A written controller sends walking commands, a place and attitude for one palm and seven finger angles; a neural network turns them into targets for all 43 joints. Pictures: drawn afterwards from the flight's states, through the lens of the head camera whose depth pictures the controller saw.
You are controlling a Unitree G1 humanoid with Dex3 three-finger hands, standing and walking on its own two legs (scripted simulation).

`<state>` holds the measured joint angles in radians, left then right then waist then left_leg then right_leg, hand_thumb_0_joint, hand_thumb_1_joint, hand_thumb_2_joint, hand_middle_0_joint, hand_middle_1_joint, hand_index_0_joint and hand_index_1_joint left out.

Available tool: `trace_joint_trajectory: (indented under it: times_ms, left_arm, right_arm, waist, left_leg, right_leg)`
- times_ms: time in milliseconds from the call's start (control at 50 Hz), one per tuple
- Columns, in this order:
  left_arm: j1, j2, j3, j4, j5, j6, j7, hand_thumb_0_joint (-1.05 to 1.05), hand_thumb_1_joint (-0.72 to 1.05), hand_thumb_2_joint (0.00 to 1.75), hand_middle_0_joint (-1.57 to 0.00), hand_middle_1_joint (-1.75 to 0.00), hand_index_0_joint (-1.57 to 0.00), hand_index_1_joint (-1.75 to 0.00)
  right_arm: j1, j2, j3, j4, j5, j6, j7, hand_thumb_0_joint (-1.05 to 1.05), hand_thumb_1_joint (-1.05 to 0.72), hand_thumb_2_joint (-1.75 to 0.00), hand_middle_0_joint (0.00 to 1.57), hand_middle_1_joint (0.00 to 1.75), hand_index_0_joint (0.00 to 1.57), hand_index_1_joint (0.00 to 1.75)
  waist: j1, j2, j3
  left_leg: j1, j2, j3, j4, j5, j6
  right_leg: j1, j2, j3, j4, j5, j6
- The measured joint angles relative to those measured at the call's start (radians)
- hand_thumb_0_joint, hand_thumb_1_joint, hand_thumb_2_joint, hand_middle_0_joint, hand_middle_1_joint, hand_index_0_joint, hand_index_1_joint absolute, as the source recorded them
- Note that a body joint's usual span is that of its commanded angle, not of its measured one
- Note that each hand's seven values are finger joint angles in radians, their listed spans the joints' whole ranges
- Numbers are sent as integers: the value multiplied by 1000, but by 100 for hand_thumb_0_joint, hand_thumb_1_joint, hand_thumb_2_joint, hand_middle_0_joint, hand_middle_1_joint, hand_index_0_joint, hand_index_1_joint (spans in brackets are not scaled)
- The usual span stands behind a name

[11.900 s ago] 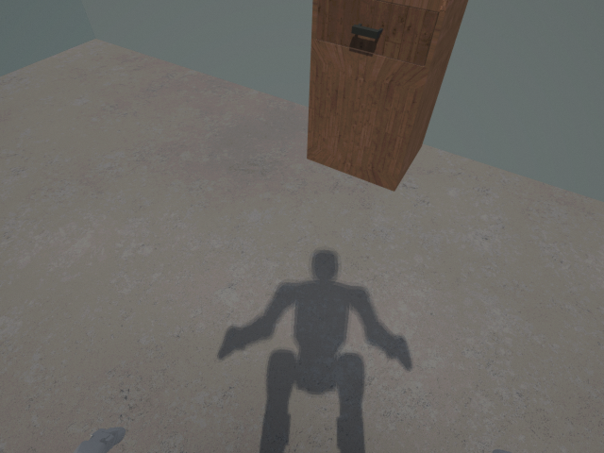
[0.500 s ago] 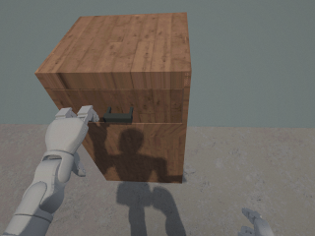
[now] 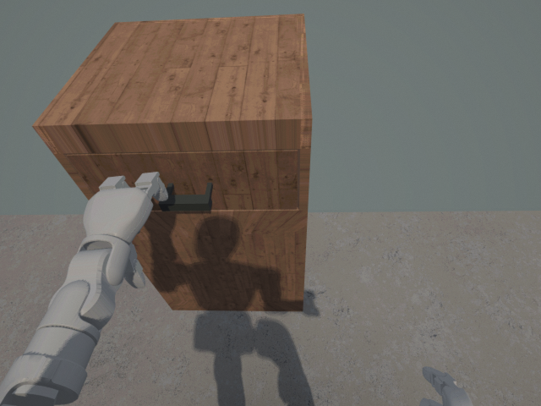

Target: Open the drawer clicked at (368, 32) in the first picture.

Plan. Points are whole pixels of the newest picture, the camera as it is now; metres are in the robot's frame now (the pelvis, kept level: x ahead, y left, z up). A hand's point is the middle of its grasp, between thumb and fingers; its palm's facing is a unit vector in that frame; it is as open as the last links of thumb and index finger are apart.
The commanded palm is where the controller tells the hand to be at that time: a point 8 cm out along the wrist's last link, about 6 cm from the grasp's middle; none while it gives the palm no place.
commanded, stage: move the hooked fingers above the handle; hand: left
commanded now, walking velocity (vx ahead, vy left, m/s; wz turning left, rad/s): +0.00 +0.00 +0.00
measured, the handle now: (187, 195) +0.51 +0.23 -0.04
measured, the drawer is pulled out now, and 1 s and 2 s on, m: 0.00 0.00 0.00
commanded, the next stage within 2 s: none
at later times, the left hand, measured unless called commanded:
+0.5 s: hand (158, 215) +0.40 +0.24 +0.03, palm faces -0.06 -0.06 -1.00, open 13.8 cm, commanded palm +0.38 +0.23 +0.10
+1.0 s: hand (180, 204) +0.44 +0.21 +0.02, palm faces -0.09 -0.05 -0.99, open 13.8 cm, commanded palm +0.43 +0.22 +0.08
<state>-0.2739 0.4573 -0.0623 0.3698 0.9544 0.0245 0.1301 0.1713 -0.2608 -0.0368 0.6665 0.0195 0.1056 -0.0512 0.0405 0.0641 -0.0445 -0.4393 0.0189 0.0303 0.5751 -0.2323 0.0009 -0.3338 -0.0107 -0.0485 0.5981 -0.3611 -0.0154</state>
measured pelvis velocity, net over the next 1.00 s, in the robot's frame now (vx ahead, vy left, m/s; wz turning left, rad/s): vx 0.01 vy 0.01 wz -0.01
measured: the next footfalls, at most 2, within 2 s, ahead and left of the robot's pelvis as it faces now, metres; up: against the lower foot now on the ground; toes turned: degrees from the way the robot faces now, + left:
none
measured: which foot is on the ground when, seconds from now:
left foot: down 0.00-1.00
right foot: down 0.00-1.00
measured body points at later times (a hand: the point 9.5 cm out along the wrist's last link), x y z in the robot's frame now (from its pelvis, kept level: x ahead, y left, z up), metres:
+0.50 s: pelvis +0.01 +0.01 -0.01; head +0.06 -0.01 +0.44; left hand +0.40 +0.24 +0.09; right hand +0.13 -0.24 -0.14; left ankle +0.03 +0.12 -0.73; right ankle -0.04 -0.11 -0.73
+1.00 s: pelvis +0.01 +0.01 -0.01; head +0.06 -0.01 +0.43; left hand +0.43 +0.21 +0.07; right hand +0.06 -0.27 -0.15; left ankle +0.03 +0.12 -0.73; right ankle -0.04 -0.11 -0.73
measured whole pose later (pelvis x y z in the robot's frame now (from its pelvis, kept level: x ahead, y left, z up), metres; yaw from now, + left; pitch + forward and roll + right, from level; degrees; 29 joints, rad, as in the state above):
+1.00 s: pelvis +0.01 +0.01 -0.01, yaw -1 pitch +12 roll +0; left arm -0.62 0.42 -0.11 0.83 1.02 -0.04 0.21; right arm 0.30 -0.26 -0.07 0.71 0.01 0.14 -0.04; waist -0.05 0.05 -0.11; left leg -0.62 0.03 0.04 0.70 -0.29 0.01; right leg -0.51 -0.01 -0.04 0.69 -0.40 -0.01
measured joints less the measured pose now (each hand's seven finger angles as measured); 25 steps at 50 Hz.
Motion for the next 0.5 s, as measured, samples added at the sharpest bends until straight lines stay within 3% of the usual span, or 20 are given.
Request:
trace_joint_trajectory:
  times_ms: [120,220,340,420,500]
  left_arm:
    - [-1,-14,-16,9,1,-29,-13,0,-49,30,-32,-120,-31,-120]
    - [-9,-31,-12,1,21,-66,39,0,-49,30,-32,-120,-32,-120]
    - [-70,-33,-1,98,40,7,92,0,-49,30,-32,-120,-31,-120]
    - [-112,-27,-24,158,37,59,64,0,-49,30,-32,-120,-31,-120]
    - [-132,-37,-54,168,28,34,28,0,-48,30,-32,-120,-31,-120]
  right_arm:
    - [30,-5,-16,1,-5,10,3,1,-91,-90,20,30,20,30]
    - [43,1,-29,7,-7,11,9,1,-91,-90,20,30,20,30]
    - [41,12,-21,15,3,22,17,0,-91,-90,20,30,20,30]
    - [48,15,-20,8,4,27,19,0,-91,-90,20,30,20,30]
    - [57,14,-23,3,0,30,15,0,-91,-90,20,30,20,30]
  waist:
    - [-13,-3,-9]
    - [-19,-8,-21]
    - [-28,-10,-35]
    - [-34,-8,-41]
    - [-38,-8,-47]
  left_leg:
    - [-26,-4,8,22,-19,7]
    - [-52,-5,16,46,-37,11]
    - [-75,-4,22,63,-47,14]
    - [-85,-6,18,65,-48,16]
    - [-91,-8,16,71,-52,19]
  right_leg:
    - [-26,-5,8,17,-14,7]
    - [-52,-8,16,36,-26,11]
    - [-75,-8,23,49,-33,15]
    - [-81,-9,20,46,-32,17]
    - [-82,-11,17,45,-33,19]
